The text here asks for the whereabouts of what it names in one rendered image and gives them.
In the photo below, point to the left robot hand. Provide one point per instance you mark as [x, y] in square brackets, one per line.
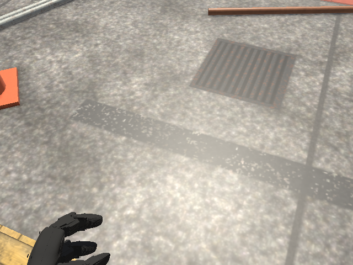
[52, 249]

